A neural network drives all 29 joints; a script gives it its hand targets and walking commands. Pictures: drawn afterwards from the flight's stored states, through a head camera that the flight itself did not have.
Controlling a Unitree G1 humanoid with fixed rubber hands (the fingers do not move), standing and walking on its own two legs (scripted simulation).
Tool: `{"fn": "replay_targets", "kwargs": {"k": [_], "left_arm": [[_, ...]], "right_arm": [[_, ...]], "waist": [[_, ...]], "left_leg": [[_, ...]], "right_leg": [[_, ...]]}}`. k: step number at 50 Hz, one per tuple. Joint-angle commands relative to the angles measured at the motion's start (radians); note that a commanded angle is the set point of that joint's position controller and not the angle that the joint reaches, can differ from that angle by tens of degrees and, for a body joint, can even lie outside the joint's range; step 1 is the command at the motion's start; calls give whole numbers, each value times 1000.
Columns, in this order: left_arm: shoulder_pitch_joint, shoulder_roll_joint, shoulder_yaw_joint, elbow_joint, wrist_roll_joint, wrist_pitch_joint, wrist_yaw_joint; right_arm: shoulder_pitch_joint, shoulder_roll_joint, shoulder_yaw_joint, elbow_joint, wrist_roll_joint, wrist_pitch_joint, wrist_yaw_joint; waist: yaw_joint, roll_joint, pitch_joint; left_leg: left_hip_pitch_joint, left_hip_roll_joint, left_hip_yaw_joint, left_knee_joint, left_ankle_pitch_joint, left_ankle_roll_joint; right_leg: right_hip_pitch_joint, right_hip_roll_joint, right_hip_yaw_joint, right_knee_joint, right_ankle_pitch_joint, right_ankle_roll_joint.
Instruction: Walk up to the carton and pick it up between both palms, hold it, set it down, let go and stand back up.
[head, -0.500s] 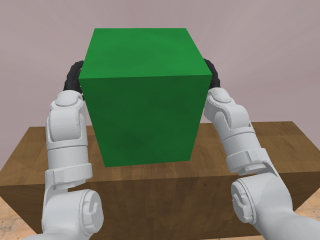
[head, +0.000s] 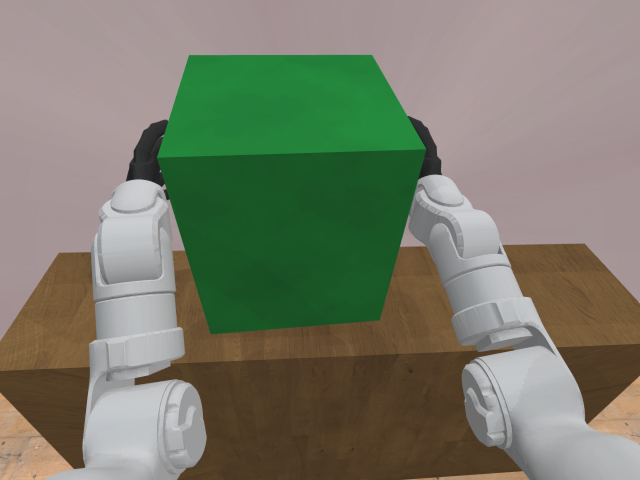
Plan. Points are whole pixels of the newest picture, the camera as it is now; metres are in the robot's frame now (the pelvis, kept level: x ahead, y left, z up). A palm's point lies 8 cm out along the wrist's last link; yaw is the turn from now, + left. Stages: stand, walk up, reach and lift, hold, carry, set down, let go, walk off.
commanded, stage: hold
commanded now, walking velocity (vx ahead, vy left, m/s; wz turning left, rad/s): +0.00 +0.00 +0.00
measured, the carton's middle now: (290, 196) +0.40 +0.00 +0.20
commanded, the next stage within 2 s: none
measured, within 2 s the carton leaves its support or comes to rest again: neither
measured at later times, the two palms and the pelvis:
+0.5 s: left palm (148, 187) +0.36 +0.16 +0.24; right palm (424, 182) +0.37 -0.16 +0.24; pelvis +0.00 +0.00 +0.00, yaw +0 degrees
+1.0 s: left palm (148, 189) +0.37 +0.16 +0.24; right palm (423, 183) +0.37 -0.16 +0.24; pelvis +0.00 +0.00 +0.00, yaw +0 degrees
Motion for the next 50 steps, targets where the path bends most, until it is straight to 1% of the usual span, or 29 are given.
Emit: {"fn": "replay_targets", "kwargs": {"k": [1,2,3,4,5,7,9,10,12,13,14,17,19,20,21,23,24,28,29,32,34,37,40,42,44,45,46,47,50], "left_arm": [[-664,-539,-458,-120,-174,-79,-125],[-657,-532,-448,-95,-168,-75,-128],[-659,-537,-451,-112,-172,-77,-130],[-661,-540,-458,-123,-173,-78,-130],[-663,-544,-471,-136,-183,-78,-128],[-666,-542,-468,-127,-182,-78,-123],[-676,-537,-460,-121,-172,-77,-123],[-667,-543,-460,-121,-171,-75,-124],[-674,-541,-457,-124,-178,-76,-126],[-677,-534,-445,-98,-173,-75,-127],[-679,-534,-450,-100,-177,-78,-128],[-685,-544,-464,-123,-185,-85,-124],[-685,-538,-459,-119,-182,-85,-124],[-683,-534,-451,-94,-173,-82,-126],[-678,-540,-456,-96,-177,-81,-129],[-684,-541,-448,-77,-173,-81,-130],[-694,-544,-453,-83,-174,-83,-129],[-692,-544,-443,-72,-172,-84,-126],[-688,-548,-448,-75,-172,-84,-127],[-684,-536,-433,-70,-168,-83,-131],[-690,-544,-446,-82,-177,-85,-131],[-692,-538,-434,-73,-168,-85,-132],[-693,-547,-455,-97,-181,-89,-127],[-683,-538,-440,-90,-168,-85,-127],[-692,-548,-466,-134,-184,-89,-127],[-679,-544,-467,-121,-183,-86,-124],[-667,-537,-450,-97,-171,-82,-125],[-667,-535,-448,-99,-166,-81,-128],[-677,-534,-439,-86,-165,-80,-133]], "right_arm": [[-725,579,311,-291,109,-40,114],[-729,575,304,-278,102,-37,115],[-729,585,311,-291,104,-39,116],[-720,584,312,-288,106,-39,116],[-739,589,320,-320,114,-44,116],[-739,581,317,-313,113,-42,118],[-724,585,306,-274,102,-35,121],[-723,583,310,-277,103,-37,123],[-744,595,317,-293,107,-39,123],[-753,592,313,-280,105,-36,123],[-762,599,319,-299,107,-42,121],[-750,602,323,-309,114,-44,115],[-742,601,320,-292,109,-41,114],[-735,593,305,-269,100,-37,115],[-734,591,301,-276,96,-40,116],[-757,594,299,-269,91,-41,119],[-755,592,293,-259,93,-40,121],[-754,588,292,-243,96,-40,126],[-749,590,292,-244,95,-41,125],[-757,589,301,-255,100,-42,121],[-761,590,301,-263,104,-43,120],[-763,595,302,-258,103,-44,120],[-770,600,312,-290,111,-49,119],[-748,596,310,-269,108,-41,117],[-745,603,320,-301,120,-48,116],[-748,591,320,-308,117,-47,115],[-741,585,313,-284,109,-41,115],[-728,588,307,-272,105,-39,115],[-745,589,302,-262,100,-38,119]], "waist": [[-14,57,-376],[-10,52,-342],[-6,48,-371],[-8,61,-373],[-7,62,-397],[-7,68,-383],[-8,65,-347],[-3,67,-353],[1,44,-378],[5,37,-362],[5,36,-386],[-2,58,-404],[-6,50,-391],[-8,54,-357],[-11,56,-366],[-2,52,-359],[-3,62,-362],[-1,58,-358],[-6,59,-363],[0,45,-365],[-8,54,-375],[-1,48,-364],[-4,51,-399],[-4,50,-376],[-11,68,-419],[-11,69,-411],[-9,53,-372],[-11,55,-356],[-2,46,-351]], "left_leg": [[129,-61,33,-8,251,-26],[115,-60,35,-18,221,-20],[114,-60,37,-20,221,-18],[115,-60,35,-16,236,-23],[120,-61,34,-10,249,-24],[122,-60,34,-7,249,-26],[111,-58,34,-20,222,-22],[113,-56,35,-21,223,-21],[112,-59,34,-20,223,-16],[106,-59,36,-23,209,-11],[111,-63,37,-21,205,-9],[120,-63,36,-11,232,-15],[120,-64,37,-14,215,-11],[109,-63,38,-22,193,-13],[108,-62,37,-25,185,-14],[91,-61,39,-32,164,-9],[94,-59,37,-33,166,-13],[100,-57,35,-28,193,-15],[106,-57,35,-27,199,-18],[106,-61,38,-21,213,-14],[107,-61,36,-21,206,-18],[97,-62,36,-26,194,-11],[116,-62,34,-13,229,-16],[115,-64,36,-14,225,-16],[123,-65,33,-6,252,-22],[126,-64,32,-4,253,-22],[121,-63,32,-12,231,-18],[113,-62,32,-19,217,-19],[95,-59,36,-31,186,-11]], "right_leg": [[57,53,-10,-15,186,67],[49,50,-8,-21,166,67],[66,50,-8,-17,170,67],[73,51,-7,-12,182,64],[78,53,-10,-9,189,65],[61,54,-10,-12,171,64],[45,52,-10,-18,141,64],[50,52,-9,-16,143,61],[62,52,-7,-16,156,64],[59,50,-4,-19,153,66],[64,48,-3,-18,163,69],[70,50,-5,-9,188,70],[56,48,-5,-15,172,72],[45,47,-4,-20,152,70],[50,47,-6,-20,140,67],[49,48,-6,-24,115,65],[46,49,-7,-22,110,63],[46,51,-7,-21,120,60],[48,52,-7,-19,128,61],[55,51,-7,-20,156,67],[61,52,-6,-20,151,65],[59,47,-5,-22,143,67],[64,53,-7,-15,171,67],[61,51,-7,-18,171,68],[80,51,-5,-9,196,69],[74,52,-5,-12,194,68],[60,51,-7,-19,173,68],[57,49,-8,-19,159,68],[57,48,-5,-21,132,65]]}}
